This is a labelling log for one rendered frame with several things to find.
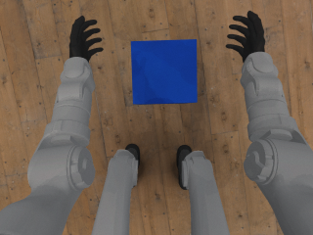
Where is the left robot thigh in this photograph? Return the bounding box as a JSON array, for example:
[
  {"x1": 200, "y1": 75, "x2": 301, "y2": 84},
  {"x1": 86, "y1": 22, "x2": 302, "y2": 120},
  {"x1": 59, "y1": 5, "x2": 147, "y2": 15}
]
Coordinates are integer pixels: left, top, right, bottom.
[{"x1": 91, "y1": 155, "x2": 139, "y2": 235}]

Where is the left robot forearm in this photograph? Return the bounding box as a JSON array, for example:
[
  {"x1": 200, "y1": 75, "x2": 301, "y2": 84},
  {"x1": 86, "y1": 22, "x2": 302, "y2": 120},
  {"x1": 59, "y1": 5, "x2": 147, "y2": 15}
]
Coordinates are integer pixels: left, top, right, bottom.
[{"x1": 27, "y1": 57, "x2": 96, "y2": 186}]

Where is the right robot upper arm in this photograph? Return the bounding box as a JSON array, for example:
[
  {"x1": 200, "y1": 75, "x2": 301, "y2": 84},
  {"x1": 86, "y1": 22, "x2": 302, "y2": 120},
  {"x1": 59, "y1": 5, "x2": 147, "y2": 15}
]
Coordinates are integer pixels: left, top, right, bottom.
[{"x1": 243, "y1": 137, "x2": 313, "y2": 235}]

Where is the robot thigh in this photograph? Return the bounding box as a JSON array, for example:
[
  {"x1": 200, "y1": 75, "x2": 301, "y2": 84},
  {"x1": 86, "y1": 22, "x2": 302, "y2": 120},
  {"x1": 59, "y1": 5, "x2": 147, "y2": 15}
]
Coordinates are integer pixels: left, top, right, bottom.
[
  {"x1": 182, "y1": 156, "x2": 230, "y2": 235},
  {"x1": 91, "y1": 155, "x2": 139, "y2": 235}
]

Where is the right robot thigh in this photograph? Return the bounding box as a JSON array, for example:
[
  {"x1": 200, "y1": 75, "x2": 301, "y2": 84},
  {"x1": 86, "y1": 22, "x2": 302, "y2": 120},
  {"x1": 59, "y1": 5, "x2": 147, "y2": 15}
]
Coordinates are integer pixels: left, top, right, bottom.
[{"x1": 182, "y1": 156, "x2": 230, "y2": 235}]

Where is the carton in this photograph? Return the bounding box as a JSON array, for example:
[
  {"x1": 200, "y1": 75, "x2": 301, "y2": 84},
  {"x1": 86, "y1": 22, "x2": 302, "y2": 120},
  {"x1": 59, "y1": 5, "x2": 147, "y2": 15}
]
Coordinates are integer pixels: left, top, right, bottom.
[{"x1": 130, "y1": 39, "x2": 198, "y2": 105}]

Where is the right robot forearm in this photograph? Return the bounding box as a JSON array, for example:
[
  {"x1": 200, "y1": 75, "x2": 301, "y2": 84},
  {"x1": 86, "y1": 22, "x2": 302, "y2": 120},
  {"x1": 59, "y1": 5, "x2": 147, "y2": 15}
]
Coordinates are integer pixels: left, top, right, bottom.
[{"x1": 240, "y1": 51, "x2": 312, "y2": 150}]

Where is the left robot hand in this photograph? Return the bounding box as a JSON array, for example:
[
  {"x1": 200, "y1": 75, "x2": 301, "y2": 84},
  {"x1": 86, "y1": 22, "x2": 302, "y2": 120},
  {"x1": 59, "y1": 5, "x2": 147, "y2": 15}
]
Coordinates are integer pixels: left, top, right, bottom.
[{"x1": 68, "y1": 16, "x2": 104, "y2": 63}]

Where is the right robot hand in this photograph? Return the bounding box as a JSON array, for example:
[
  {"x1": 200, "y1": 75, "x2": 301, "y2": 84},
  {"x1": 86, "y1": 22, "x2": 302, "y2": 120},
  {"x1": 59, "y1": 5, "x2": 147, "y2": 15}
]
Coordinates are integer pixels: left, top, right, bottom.
[{"x1": 225, "y1": 11, "x2": 266, "y2": 63}]

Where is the left robot upper arm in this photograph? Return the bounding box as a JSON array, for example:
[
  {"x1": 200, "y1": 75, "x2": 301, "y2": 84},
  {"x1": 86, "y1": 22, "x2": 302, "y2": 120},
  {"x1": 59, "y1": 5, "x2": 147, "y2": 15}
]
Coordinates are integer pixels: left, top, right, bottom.
[{"x1": 0, "y1": 144, "x2": 96, "y2": 235}]

